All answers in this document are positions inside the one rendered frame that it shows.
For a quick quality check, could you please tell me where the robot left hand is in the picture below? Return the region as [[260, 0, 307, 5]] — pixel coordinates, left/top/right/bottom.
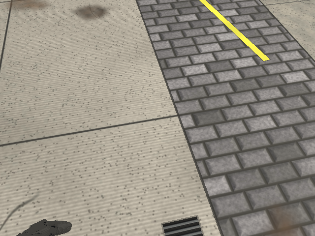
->
[[17, 219, 72, 236]]

